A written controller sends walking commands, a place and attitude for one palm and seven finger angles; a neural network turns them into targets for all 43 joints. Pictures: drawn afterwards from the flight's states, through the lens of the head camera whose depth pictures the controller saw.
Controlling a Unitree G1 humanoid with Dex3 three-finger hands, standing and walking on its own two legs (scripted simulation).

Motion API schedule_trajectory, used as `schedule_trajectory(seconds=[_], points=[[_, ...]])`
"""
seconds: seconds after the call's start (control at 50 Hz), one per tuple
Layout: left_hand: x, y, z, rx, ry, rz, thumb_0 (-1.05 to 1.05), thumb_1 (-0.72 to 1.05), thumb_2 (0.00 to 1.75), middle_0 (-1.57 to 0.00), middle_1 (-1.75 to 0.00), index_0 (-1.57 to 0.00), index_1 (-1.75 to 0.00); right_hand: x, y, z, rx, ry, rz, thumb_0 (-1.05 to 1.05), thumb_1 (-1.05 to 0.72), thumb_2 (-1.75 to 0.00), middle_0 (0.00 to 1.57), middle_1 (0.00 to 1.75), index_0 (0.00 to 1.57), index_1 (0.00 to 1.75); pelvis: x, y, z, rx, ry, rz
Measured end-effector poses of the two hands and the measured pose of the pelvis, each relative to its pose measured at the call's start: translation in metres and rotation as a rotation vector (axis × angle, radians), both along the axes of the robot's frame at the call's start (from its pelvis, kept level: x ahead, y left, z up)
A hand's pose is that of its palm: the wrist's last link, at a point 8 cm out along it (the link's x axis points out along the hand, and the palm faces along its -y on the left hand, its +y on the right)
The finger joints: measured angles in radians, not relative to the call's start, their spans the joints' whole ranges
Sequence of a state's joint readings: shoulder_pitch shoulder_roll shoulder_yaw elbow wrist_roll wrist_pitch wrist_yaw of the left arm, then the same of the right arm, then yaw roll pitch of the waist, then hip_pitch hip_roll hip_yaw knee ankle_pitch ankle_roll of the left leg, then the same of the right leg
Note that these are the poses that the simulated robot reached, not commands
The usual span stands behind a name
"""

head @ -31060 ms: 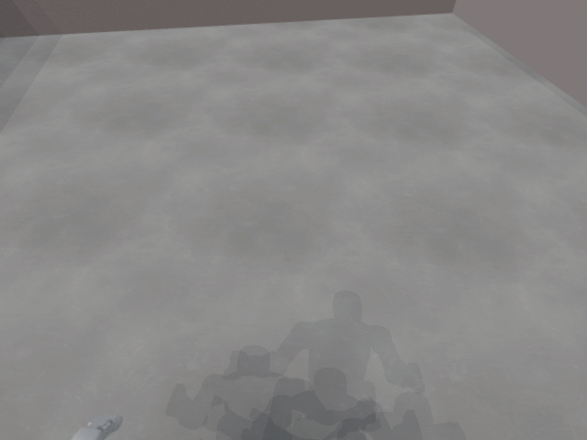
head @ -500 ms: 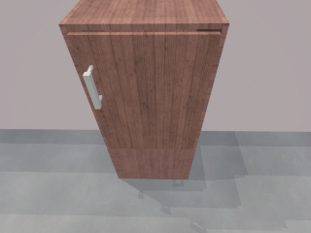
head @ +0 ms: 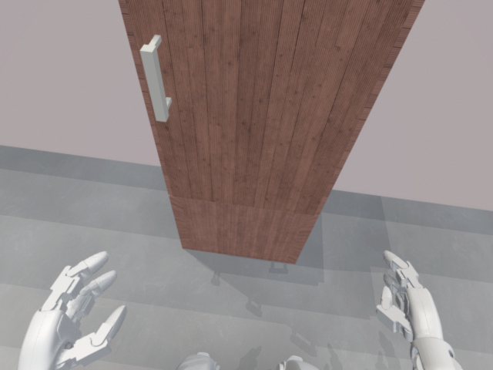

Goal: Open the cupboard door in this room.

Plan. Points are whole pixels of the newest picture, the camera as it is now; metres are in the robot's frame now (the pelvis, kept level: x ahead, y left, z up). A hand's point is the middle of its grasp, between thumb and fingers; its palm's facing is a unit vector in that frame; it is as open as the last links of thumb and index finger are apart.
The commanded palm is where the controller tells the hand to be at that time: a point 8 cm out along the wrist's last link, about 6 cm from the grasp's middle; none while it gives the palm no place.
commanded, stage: raise the hand with hooked fingers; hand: left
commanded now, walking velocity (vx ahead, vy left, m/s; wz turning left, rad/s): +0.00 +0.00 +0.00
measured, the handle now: (159, 80) +0.56 +0.24 +0.14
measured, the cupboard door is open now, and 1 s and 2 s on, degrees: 0 0 0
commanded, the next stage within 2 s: move the hooked fingers beside the handle in 1.58 s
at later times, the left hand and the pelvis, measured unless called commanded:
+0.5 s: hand (84, 257) +0.23 +0.25 +0.09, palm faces +0.05 -1.00 -0.08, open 12.2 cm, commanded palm +0.21 +0.30 +0.10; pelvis +0.00 +0.02 +0.02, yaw +0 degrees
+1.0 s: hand (55, 191) +0.29 +0.29 +0.15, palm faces +0.04 -1.00 -0.07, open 13.9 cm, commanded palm +0.26 +0.34 +0.15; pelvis +0.00 +0.02 +0.05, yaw +0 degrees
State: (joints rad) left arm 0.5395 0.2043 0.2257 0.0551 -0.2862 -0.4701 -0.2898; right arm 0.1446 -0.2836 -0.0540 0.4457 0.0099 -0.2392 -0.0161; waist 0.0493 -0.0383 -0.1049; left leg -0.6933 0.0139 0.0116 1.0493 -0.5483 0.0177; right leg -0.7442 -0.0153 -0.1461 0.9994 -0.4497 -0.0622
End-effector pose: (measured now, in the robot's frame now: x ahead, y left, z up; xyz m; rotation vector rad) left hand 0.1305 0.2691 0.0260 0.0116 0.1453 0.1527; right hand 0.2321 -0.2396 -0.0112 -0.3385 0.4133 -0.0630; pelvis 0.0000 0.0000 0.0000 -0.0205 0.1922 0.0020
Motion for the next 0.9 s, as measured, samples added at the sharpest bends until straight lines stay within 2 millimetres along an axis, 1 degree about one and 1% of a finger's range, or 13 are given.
schedule_trajectory(seconds=[0.06, 0.12, 0.18, 0.22, 0.26, 0.32, 0.38, 0.46, 0.56, 0.64, 0.74, 0.8, 0.9], points=[[0.010, 0.005, 0.023, 0.055, -0.134, 0.006, 0.02, 0.42, 0.69, -0.23, -0.61, -0.24, -0.61, -0.008, 0.021, -0.025, 0.034, 0.068, 0.041, 0.01, -0.91, -0.90, 0.20, 0.30, 0.20, 0.30, -0.004, 0.001, -0.004, -0.018, 0.007, 0.018], [0.038, 0.000, 0.040, 0.086, -0.223, -0.110, 0.01, 0.35, 0.67, -0.23, -0.65, -0.24, -0.65, -0.027, 0.038, -0.049, 0.086, 0.147, 0.048, 0.01, -0.91, -0.90, 0.20, 0.30, 0.20, 0.30, -0.009, 0.003, -0.007, -0.029, 0.009, 0.026], [0.069, -0.007, 0.044, 0.075, -0.179, -0.244, 0.01, 0.28, 0.64, -0.24, -0.70, -0.25, -0.70, -0.054, 0.047, -0.063, 0.144, 0.221, -0.001, 0.01, -0.91, -0.90, 0.21, 0.30, 0.21, 0.30, -0.010, 0.006, -0.003, -0.027, 0.007, 0.016], [0.082, -0.006, 0.043, 0.045, -0.104, -0.283, 0.01, 0.23, 0.62, -0.24, -0.73, -0.25, -0.73, -0.073, 0.047, -0.065, 0.173, 0.256, -0.055, 0.01, -0.90, -0.90, 0.21, 0.30, 0.21, 0.30, -0.009, 0.008, 0.003, -0.021, 0.003, 0.003], [0.088, -0.002, 0.045, 0.014, -0.047, -0.270, 0.01, 0.19, 0.60, -0.25, -0.76, -0.26, -0.76, -0.090, 0.043, -0.062, 0.185, 0.277, -0.109, 0.01, -0.90, -0.90, 0.21, 0.30, 0.21, 0.30, -0.007, 0.010, 0.009, -0.013, -0.003, -0.011], [0.087, 0.011, 0.053, 0.005, -0.034, -0.187, 0.01, 0.12, 0.57, -0.25, -0.80, -0.26, -0.80, -0.107, 0.032, -0.055, 0.168, 0.292, -0.164, 0.01, -0.90, -0.90, 0.21, 0.30, 0.21, 0.30, -0.003, 0.013, 0.016, -0.005, -0.013, -0.025], [0.081, 0.025, 0.064, 0.036, -0.081, -0.100, 0.01, 0.05, 0.54, -0.26, -0.85, -0.27, -0.85, -0.116, 0.018, -0.048, 0.123, 0.300, -0.179, 0.01, -0.90, -0.90, 0.21, 0.30, 0.21, 0.30, -0.002, 0.016, 0.020, -0.003, -0.020, -0.025], [0.075, 0.034, 0.069, 0.071, -0.124, -0.079, 0.00, -0.04, 0.50, -0.26, -0.91, -0.27, -0.91, -0.115, 0.004, -0.040, 0.058, 0.292, -0.164, 0.01, -0.90, -0.90, 0.21, 0.30, 0.21, 0.30, -0.004, 0.019, 0.021, -0.009, -0.030, -0.012], [0.084, 0.031, 0.069, 0.063, -0.118, -0.162, 0.00, -0.16, 0.45, -0.27, -0.98, -0.28, -0.98, -0.100, 0.000, -0.028, 0.022, 0.233, -0.157, 0.01, -0.91, -0.90, 0.20, 0.30, 0.21, 0.30, -0.005, 0.023, 0.024, -0.014, -0.052, -0.005], [0.096, 0.038, 0.083, 0.066, -0.148, -0.165, 0.00, -0.26, 0.40, -0.28, -1.04, -0.29, -1.04, -0.084, 0.008, -0.015, 0.035, 0.170, -0.147, 0.01, -0.91, -0.90, 0.20, 0.30, 0.20, 0.30, -0.002, 0.023, 0.029, -0.014, -0.077, -0.007], [0.108, 0.057, 0.107, 0.062, -0.197, -0.105, 0.00, -0.37, 0.36, -0.29, -1.11, -0.30, -1.11, -0.069, 0.024, -0.006, 0.071, 0.130, -0.105, 0.01, -0.91, -0.90, 0.20, 0.30, 0.21, 0.30, 0.000, 0.023, 0.035, -0.013, -0.101, -0.007], [0.113, 0.064, 0.110, 0.049, -0.167, -0.100, -0.01, -0.42, 0.33, -0.29, -1.15, -0.30, -1.15, -0.065, 0.032, -0.006, 0.088, 0.133, -0.081, 0.01, -0.91, -0.90, 0.20, 0.30, 0.21, 0.30, 0.001, 0.024, 0.038, -0.012, -0.110, -0.004], [0.121, 0.066, 0.111, 0.040, -0.110, -0.126, -0.01, -0.47, 0.31, -0.29, -1.18, -0.30, -1.18, -0.065, 0.038, -0.009, 0.096, 0.160, -0.067, 0.01, -0.90, -0.90, 0.21, 0.30, 0.21, 0.30, 0.001, 0.024, 0.042, -0.011, -0.120, -0.003]])
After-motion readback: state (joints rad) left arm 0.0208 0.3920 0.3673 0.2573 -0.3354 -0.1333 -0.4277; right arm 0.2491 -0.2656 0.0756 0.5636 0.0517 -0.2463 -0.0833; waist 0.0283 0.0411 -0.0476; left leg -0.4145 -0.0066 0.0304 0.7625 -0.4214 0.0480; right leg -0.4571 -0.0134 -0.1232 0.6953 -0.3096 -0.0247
